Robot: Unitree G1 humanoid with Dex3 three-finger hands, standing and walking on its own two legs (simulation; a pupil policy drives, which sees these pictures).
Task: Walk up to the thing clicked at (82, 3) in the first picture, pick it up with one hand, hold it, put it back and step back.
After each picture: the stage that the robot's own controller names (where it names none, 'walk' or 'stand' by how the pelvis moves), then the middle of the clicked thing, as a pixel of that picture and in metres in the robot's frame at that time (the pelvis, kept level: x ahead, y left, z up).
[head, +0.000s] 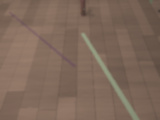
stand; (82, 7) +2.08 -0.02 -0.66
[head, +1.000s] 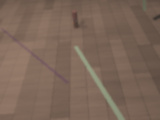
walk; (75, 19) +1.94 +0.23 -0.65
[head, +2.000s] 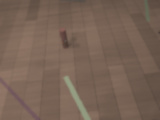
walk; (64, 38) +1.35 +0.28 -0.65
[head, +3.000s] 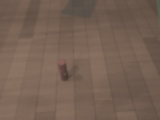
walk; (63, 70) +0.87 +0.23 -0.64
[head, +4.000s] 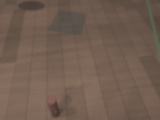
walk; (53, 107) +0.55 +0.23 -0.64
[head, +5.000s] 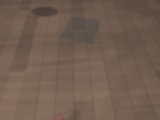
stand; out of the picture +0.43 +0.21 -0.65
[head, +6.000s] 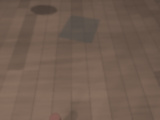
stand; out of the picture +0.43 +0.22 -0.65
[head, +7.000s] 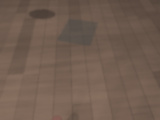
stand; out of the picture +0.43 +0.22 -0.66
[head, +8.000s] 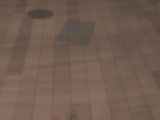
stand; out of the picture +0.42 +0.22 -0.66
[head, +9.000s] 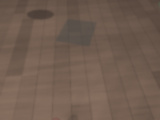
stand; out of the picture +0.41 +0.22 -0.66
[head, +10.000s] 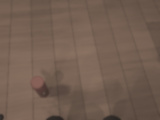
go down; (41, 88) +0.44 +0.23 -0.49
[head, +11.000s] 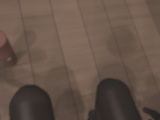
go down; (3, 51) +0.47 +0.29 -0.25
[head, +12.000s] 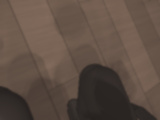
close in; out of the picture +0.45 +0.33 -0.18
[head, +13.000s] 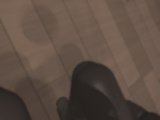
close; out of the picture +0.45 +0.34 -0.16
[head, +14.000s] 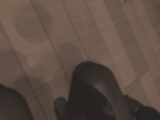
lift; out of the picture +0.43 +0.34 -0.17
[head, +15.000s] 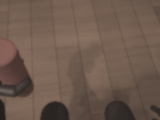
lift; (14, 74) +0.35 +0.23 +0.02
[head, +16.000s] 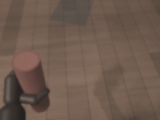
hold; (34, 86) +0.33 +0.18 +0.02
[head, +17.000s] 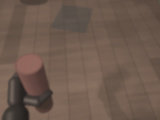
hold; (38, 87) +0.32 +0.17 +0.03
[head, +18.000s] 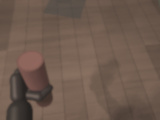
crouch; (38, 83) +0.35 +0.17 -0.01
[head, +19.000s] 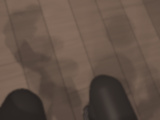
lower; out of the picture +0.49 +0.28 -0.06
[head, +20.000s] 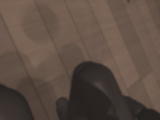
lower; out of the picture +0.44 +0.35 -0.17
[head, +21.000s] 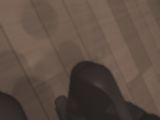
lower; out of the picture +0.45 +0.35 -0.17
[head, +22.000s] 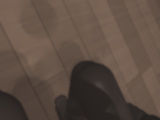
lower; out of the picture +0.45 +0.35 -0.17
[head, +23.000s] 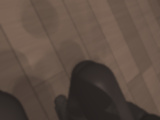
lower; out of the picture +0.45 +0.35 -0.17
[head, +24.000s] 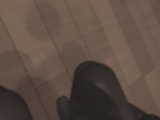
open; out of the picture +0.45 +0.32 -0.17
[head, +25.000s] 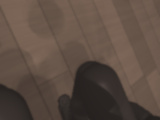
stand; out of the picture +0.43 +0.32 -0.17
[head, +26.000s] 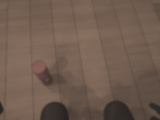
walk; (43, 74) +0.47 +0.23 -0.42
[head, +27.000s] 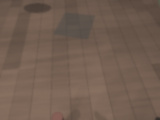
stand; out of the picture +0.42 +0.19 -0.60
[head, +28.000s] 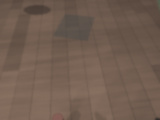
stand; out of the picture +0.42 +0.19 -0.60
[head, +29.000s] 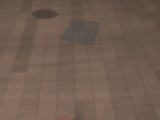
stand; out of the picture +0.43 +0.17 -0.65
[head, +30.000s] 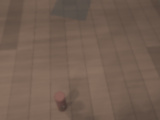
walk; (61, 102) +0.48 +0.15 -0.64
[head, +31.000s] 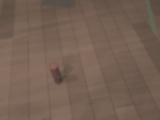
walk; (56, 73) +0.72 +0.25 -0.62
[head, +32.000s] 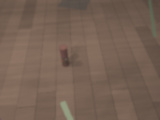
stand; (64, 56) +1.04 +0.19 -0.63
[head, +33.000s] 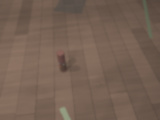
stand; (61, 61) +1.01 +0.22 -0.65
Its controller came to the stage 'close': yes
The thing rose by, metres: 0.67
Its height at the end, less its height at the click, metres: +0.00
